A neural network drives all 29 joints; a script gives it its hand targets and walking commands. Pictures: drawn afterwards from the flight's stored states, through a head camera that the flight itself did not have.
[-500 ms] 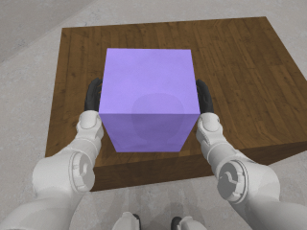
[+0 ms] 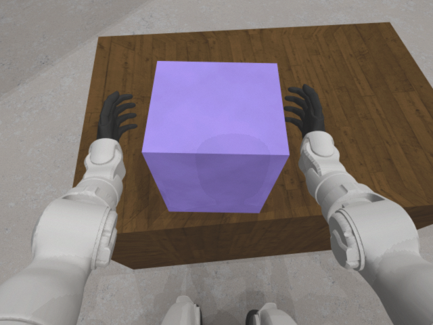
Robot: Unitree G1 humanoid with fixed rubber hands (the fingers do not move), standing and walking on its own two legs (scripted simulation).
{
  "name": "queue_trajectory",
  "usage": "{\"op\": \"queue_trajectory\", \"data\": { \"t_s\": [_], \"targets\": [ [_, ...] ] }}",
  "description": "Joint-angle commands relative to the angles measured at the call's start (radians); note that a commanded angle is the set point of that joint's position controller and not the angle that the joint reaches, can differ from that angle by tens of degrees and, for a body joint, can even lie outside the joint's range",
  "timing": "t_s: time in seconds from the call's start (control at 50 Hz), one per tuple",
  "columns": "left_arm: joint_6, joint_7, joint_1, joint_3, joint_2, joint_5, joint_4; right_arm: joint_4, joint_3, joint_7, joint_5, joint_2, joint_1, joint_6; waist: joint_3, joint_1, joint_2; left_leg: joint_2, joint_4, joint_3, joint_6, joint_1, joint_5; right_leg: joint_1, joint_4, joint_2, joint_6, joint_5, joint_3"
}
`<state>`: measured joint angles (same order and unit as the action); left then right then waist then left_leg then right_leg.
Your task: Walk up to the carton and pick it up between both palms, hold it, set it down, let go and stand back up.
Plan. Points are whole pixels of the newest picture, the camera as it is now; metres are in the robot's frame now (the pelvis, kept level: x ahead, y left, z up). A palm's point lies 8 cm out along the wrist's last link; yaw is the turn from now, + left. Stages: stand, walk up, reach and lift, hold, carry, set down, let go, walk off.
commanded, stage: set down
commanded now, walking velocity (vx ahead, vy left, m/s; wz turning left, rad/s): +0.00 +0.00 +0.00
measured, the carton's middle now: (215, 147) +0.45 +0.03 -0.01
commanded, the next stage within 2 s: none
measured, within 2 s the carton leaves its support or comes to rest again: neither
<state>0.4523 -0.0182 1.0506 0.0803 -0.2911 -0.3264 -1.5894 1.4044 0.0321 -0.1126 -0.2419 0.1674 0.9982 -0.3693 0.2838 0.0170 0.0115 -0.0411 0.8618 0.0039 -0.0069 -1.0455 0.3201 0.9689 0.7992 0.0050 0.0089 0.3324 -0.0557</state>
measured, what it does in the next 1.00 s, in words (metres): stands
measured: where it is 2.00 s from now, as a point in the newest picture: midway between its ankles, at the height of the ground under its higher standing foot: outside the picture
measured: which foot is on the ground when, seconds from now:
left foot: down 0.00-1.00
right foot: down 0.00-1.00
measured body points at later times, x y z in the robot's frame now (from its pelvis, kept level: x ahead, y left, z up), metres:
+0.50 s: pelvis +0.00 -0.01 +0.03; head +0.05 +0.01 +0.48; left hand +0.46 +0.24 +0.15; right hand +0.47 -0.15 +0.15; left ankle +0.03 +0.10 -0.69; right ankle +0.01 -0.13 -0.69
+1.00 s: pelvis +0.01 -0.01 +0.05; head +0.05 +0.02 +0.49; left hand +0.42 +0.23 +0.10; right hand +0.44 -0.15 +0.11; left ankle +0.03 +0.10 -0.69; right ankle +0.01 -0.13 -0.69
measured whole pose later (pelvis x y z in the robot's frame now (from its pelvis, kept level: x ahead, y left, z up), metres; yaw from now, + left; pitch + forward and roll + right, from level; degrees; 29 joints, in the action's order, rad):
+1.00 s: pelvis +0.01 -0.01 +0.05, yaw +1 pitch +12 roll -2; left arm 0.22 0.03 0.85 0.01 -0.29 -0.21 -1.29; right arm 1.23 -0.07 -0.13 -0.35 0.18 0.81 -0.20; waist 0.14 0.03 -0.03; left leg -0.03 0.55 0.01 0.00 -0.53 0.22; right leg 0.45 0.47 0.01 0.00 0.22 -0.05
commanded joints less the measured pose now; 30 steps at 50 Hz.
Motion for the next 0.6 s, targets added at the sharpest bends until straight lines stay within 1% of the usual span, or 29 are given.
{"op": "queue_trajectory", "data": {
  "t_s": [0.0,0.02,0.06,0.08,0.14,0.2,0.22,0.24,0.26,0.28,0.32,0.34,0.36,0.38,0.4,0.44,0.48,0.5,0.54,0.58],
  "targets": [
    [0.028,0.023,0.495,-0.006,-0.169,-0.003,0.277,-0.269,-0.052,0.0,-0.048,0.163,0.481,-0.027,0.907,-0.015,0.082,0.044,-0.014,0.033,0.111,0.6,-0.618,-0.365,-0.053,0.044,0.011,-0.507,-0.01],
    [0.014,0.025,0.481,-0.02,-0.18,0.005,0.287,-0.277,-0.063,-0.003,-0.059,0.168,0.479,-0.018,0.904,-0.006,0.072,0.045,-0.02,0.035,0.107,0.604,-0.64,-0.391,-0.053,0.044,0.017,-0.544,-0.007],
    [-0.016,0.035,0.461,-0.035,-0.198,0.016,0.277,-0.279,-0.085,-0.005,-0.077,0.163,0.47,0.005,0.859,0.002,0.05,0.047,-0.046,0.038,0.095,0.581,-0.604,-0.443,-0.063,0.037,0.023,-0.562,0.002],
    [-0.03,0.037,0.459,-0.046,-0.208,0.022,0.289,-0.308,-0.093,-0.007,-0.088,0.173,0.482,0.014,0.856,0.015,0.045,0.049,-0.06,0.041,0.09,0.571,-0.592,-0.468,-0.068,0.036,0.028,-0.563,0.007],
    [-0.076,0.039,0.459,-0.058,-0.231,0.027,0.318,-0.33,-0.11,-0.014,-0.107,0.176,0.467,0.051,0.819,0.017,0.027,0.05,-0.1,0.042,0.076,0.579,-0.578,-0.53,-0.091,0.03,0.036,-0.594,0.014],
    [-0.123,0.039,0.453,-0.063,-0.238,0.023,0.332,-0.352,-0.136,-0.018,-0.13,0.18,0.472,0.09,0.759,0.031,0.011,0.046,-0.139,0.045,0.07,0.608,-0.552,-0.561,-0.124,0.03,0.037,-0.58,0.022],
    [-0.137,0.04,0.46,-0.058,-0.238,0.011,0.335,-0.368,-0.14,-0.02,-0.135,0.183,0.482,0.103,0.744,0.025,-0.004,0.046,-0.149,0.045,0.064,0.594,-0.539,-0.577,-0.131,0.027,0.039,-0.578,0.021],
    [-0.147,0.04,0.465,-0.052,-0.241,0.002,0.344,-0.382,-0.138,-0.021,-0.138,0.178,0.487,0.117,0.73,0.03,-0.016,0.047,-0.167,0.043,0.062,0.603,-0.527,-0.586,-0.141,0.028,0.039,-0.576,0.02],
    [-0.164,0.041,0.459,-0.06,-0.246,0.005,0.325,-0.375,-0.15,-0.023,-0.141,0.175,0.487,0.132,0.702,0.036,-0.03,0.044,-0.18,0.043,0.056,0.608,-0.517,-0.604,-0.154,0.029,0.04,-0.566,0.021],
    [-0.179,0.043,0.469,-0.055,-0.254,0.005,0.319,-0.36,-0.141,-0.026,-0.137,0.185,0.488,0.15,0.682,0.024,-0.031,0.041,-0.196,0.04,0.055,0.61,-0.488,-0.603,-0.171,0.026,0.038,-0.534,0.018],
    [-0.201,0.042,0.483,-0.049,-0.26,0.001,0.332,-0.371,-0.142,-0.029,-0.14,0.179,0.501,0.178,0.643,0.029,-0.029,0.042,-0.219,0.043,0.053,0.628,-0.478,-0.61,-0.196,0.025,0.034,-0.51,0.017],
    [-0.214,0.045,0.472,-0.042,-0.245,-0.003,0.318,-0.358,-0.143,-0.032,-0.135,0.177,0.497,0.19,0.613,0.019,-0.044,0.04,-0.227,0.043,0.051,0.642,-0.467,-0.616,-0.211,0.025,0.034,-0.502,0.016],
    [-0.223,0.049,0.493,-0.027,-0.251,-0.017,0.315,-0.355,-0.141,-0.034,-0.142,0.179,0.517,0.204,0.591,0.016,-0.048,0.04,-0.241,0.043,0.05,0.637,-0.436,-0.621,-0.224,0.022,0.032,-0.475,0.018],
    [-0.229,0.05,0.501,-0.018,-0.251,-0.024,0.299,-0.345,-0.136,-0.035,-0.136,0.176,0.517,0.218,0.564,0.006,-0.041,0.039,-0.256,0.042,0.05,0.64,-0.401,-0.618,-0.238,0.019,0.027,-0.436,0.017],
    [-0.235,0.048,0.516,0.0,-0.246,-0.03,0.304,-0.351,-0.121,-0.036,-0.134,0.189,0.522,0.226,0.553,-0.006,-0.024,0.039,-0.265,0.038,0.055,0.653,-0.391,-0.603,-0.252,0.017,0.022,-0.408,0.013],
    [-0.248,0.043,0.546,0.023,-0.241,-0.043,0.319,-0.348,-0.1,-0.035,-0.124,0.191,0.535,0.243,0.553,-0.014,-0.002,0.034,-0.271,0.031,0.062,0.705,-0.394,-0.56,-0.273,0.021,0.011,-0.354,0.001],
    [-0.255,0.04,0.56,0.039,-0.226,-0.05,0.319,-0.35,-0.081,-0.03,-0.113,0.198,0.536,0.253,0.559,-0.026,0.024,0.032,-0.27,0.028,0.071,0.746,-0.406,-0.535,-0.29,0.021,0.001,-0.33,-0.008],
    [-0.257,0.037,0.577,0.039,-0.232,-0.051,0.323,-0.335,-0.07,-0.029,-0.11,0.203,0.547,0.259,0.554,-0.023,0.039,0.032,-0.275,0.024,0.074,0.76,-0.402,-0.528,-0.298,0.022,-0.005,-0.31,-0.012],
    [-0.262,0.034,0.589,0.059,-0.22,-0.047,0.321,-0.32,-0.047,-0.025,-0.105,0.203,0.535,0.265,0.539,-0.038,0.088,0.035,-0.282,0.025,0.083,0.783,-0.383,-0.508,-0.318,0.019,-0.015,-0.275,-0.019],
    [-0.267,0.028,0.593,0.073,-0.205,-0.039,0.325,-0.292,-0.033,-0.021,-0.097,0.208,0.527,0.264,0.529,-0.039,0.125,0.031,-0.284,0.017,0.094,0.812,-0.393,-0.487,-0.327,0.022,-0.026,-0.259,-0.023]
  ]
}}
